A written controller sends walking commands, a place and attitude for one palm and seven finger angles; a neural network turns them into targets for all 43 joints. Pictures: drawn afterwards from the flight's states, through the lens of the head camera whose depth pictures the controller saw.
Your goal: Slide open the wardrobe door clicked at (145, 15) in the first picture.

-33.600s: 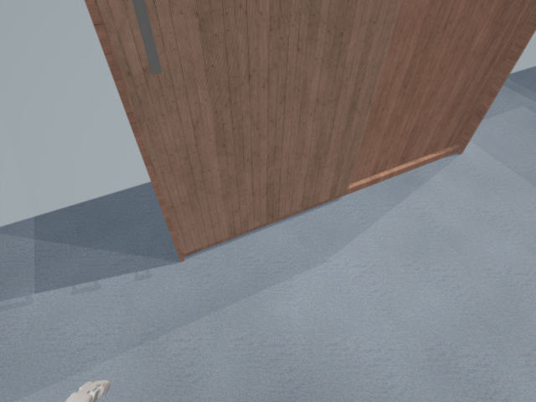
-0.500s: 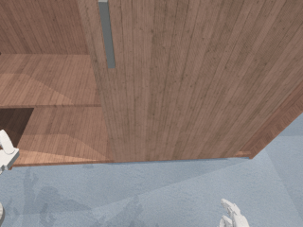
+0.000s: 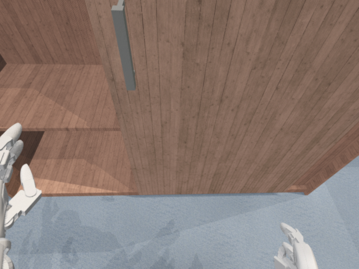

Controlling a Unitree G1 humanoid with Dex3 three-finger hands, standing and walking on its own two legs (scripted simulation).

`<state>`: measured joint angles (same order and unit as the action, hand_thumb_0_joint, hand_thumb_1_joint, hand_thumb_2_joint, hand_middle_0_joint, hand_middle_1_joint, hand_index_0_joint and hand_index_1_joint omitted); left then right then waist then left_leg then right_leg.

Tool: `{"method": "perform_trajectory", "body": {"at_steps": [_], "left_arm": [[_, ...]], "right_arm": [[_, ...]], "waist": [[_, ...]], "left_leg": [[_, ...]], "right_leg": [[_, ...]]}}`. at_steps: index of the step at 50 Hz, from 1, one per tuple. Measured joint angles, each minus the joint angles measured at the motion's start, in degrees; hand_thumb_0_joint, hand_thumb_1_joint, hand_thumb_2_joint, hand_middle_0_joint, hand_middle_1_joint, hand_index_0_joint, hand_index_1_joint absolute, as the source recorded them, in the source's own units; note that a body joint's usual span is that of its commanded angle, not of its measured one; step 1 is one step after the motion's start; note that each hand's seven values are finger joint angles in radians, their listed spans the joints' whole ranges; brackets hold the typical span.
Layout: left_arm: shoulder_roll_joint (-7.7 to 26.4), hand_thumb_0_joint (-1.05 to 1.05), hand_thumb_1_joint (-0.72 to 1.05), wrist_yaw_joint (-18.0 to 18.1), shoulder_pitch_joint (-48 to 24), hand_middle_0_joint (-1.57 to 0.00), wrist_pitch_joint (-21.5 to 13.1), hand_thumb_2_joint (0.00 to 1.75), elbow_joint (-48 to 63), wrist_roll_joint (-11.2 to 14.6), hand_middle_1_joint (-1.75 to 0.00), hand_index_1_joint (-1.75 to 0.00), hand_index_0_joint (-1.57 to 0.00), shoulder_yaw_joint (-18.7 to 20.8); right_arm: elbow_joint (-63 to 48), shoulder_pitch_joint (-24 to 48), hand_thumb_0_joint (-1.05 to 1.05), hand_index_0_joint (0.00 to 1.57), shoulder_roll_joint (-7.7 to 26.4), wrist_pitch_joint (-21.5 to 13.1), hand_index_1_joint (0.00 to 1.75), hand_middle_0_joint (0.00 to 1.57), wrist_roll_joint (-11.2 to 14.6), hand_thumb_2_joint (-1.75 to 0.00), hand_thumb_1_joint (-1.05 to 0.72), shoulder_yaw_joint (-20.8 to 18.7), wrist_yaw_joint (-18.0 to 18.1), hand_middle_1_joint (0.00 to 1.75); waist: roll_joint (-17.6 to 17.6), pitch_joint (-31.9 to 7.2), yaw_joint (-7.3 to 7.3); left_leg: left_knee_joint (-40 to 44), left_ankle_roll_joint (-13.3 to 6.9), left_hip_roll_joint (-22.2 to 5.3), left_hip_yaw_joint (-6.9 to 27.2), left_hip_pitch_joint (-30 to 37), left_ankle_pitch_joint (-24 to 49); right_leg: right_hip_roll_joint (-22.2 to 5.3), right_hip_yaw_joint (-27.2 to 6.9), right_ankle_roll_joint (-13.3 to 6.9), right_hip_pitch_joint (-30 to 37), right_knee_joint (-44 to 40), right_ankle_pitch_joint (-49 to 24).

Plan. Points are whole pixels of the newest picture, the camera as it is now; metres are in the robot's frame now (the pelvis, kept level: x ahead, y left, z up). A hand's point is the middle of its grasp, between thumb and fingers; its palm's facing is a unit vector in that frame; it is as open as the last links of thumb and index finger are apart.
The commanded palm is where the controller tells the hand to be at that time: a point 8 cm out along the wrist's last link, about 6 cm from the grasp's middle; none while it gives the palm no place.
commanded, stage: stop stepping back and stand still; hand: left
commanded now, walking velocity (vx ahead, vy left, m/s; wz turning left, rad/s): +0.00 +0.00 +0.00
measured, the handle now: (126, 48) +0.53 +0.17 +0.20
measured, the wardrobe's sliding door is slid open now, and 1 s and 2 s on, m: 0.68 0.68 0.68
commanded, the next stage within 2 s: let the arm hang, fingers relaxed in 0.66 s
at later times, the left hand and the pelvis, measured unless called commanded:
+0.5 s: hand (0, 192) +0.20 +0.29 +0.15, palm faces +0.42 -0.81 -0.41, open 7.4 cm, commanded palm +0.13 +0.33 +0.18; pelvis -0.01 +0.03 +0.01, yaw -1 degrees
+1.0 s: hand out of the picture +0.09 +0.23 -0.14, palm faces -0.07 -0.96 -0.28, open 7.4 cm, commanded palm none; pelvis -0.03 +0.03 -0.01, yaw +0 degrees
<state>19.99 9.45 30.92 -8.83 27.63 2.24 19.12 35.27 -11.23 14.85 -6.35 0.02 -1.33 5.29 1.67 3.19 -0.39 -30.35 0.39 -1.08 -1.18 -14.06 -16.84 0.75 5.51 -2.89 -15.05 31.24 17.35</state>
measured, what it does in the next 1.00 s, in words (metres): stands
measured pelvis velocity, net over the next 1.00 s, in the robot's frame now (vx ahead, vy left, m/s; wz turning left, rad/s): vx -0.03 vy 0.03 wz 0.00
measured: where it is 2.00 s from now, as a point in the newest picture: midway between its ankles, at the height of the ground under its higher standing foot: outside the picture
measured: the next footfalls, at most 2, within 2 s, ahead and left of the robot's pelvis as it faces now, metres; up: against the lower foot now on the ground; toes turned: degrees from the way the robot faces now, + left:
none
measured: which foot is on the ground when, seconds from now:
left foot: down 0.00-1.00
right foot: down 0.00-1.00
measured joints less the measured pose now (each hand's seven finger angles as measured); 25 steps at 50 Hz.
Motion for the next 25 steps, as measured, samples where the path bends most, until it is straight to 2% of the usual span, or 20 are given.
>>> {"method": "perform_trajectory", "body": {"at_steps": [3,6,8,11,14,19,25], "left_arm": [[3.1,0.02,0.89,0.0,0.9,-0.22,-1.3,0.90,3.9,-0.3,-0.30,-0.30,-0.21,2.2],[6.0,0.02,0.88,0.3,0.6,-0.22,-3.0,0.90,3.7,-0.1,-0.30,-0.30,-0.21,5.6],[6.7,0.01,0.88,0.4,0.3,-0.22,-3.4,0.90,1.8,0.3,-0.30,-0.30,-0.21,7.1],[5.7,0.01,0.89,0.3,-0.1,-0.21,-2.8,0.90,-1.9,0.8,-0.30,-0.30,-0.21,6.9],[3.3,0.01,0.89,-0.1,-0.1,-0.21,-1.3,0.90,-5.1,0.9,-0.30,-0.30,-0.21,4.7],[0.3,0.01,0.89,-0.8,-0.7,-0.21,0.8,0.90,-6.1,0.3,-0.30,-0.30,-0.21,1.2],[1.4,0.02,0.89,-0.5,-2.3,-0.21,-0.2,0.90,-2.4,-0.3,-0.30,-0.30,-0.21,1.8]], "right_arm": [[-0.9,-0.1,0.01,0.20,-1.2,-0.1,0.30,0.20,0.0,-0.90,-0.91,0.3,-0.1,0.30],[-1.6,0.4,0.01,0.20,-2.0,-0.4,0.30,0.20,0.2,-0.90,-0.91,0.9,-0.5,0.30],[-1.5,0.8,0.01,0.20,-2.5,-0.4,0.30,0.20,0.3,-0.90,-0.91,1.3,-0.8,0.30],[-0.9,0.9,0.01,0.21,-2.9,-0.3,0.30,0.20,0.4,-0.90,-0.91,1.9,-1.1,0.30],[-0.3,0.3,0.01,0.21,-3.0,-0.1,0.30,0.20,0.5,-0.90,-0.91,2.5,-1.1,0.30],[0.6,-1.1,0.01,0.21,-3.2,0.2,0.30,0.20,0.1,-0.90,-0.91,3.1,-0.7,0.30],[0.3,-1.7,0.01,0.21,-3.3,-0.3,0.30,0.20,-0.4,-0.90,-0.91,3.1,-0.7,0.30]], "waist": [[0.9,0.1,-0.33],[-0.4,-0.3,-0.15],[-1.6,-1.0,0.01],[-3.1,-2.4,0.13],[-3.9,-3.5,0.03],[-2.5,-3.7,-0.68],[-0.6,-2.8,-0.91]], "left_leg": [[0.4,0.2,0.0,-0.3,-0.1,-0.3],[0.3,0.0,-0.4,-0.2,-0.5,-0.1],[0.4,-0.1,-0.5,-0.4,-0.7,0.0],[0.9,-0.5,-0.4,-0.8,-0.6,0.2],[1.7,-1.1,-0.1,-1.3,-0.2,0.5],[3.1,-1.7,0.7,-1.5,0.7,1.4],[3.4,-2.0,1.2,-1.2,1.0,2.1]], "right_leg": [[0.1,-0.3,0.1,0.1,-1.0,-0.7],[0.5,-0.2,0.3,0.4,-2.6,-1.6],[0.6,-0.4,0.5,0.6,-3.5,-2.3],[0.6,-0.9,0.9,0.8,-4.6,-3.0],[0.3,-1.3,1.4,1.1,-5.5,-3.6],[-0.4,-1.5,2.0,1.8,-6.2,-4.2],[-0.9,-1.3,2.3,2.2,-6.4,-4.6]]}}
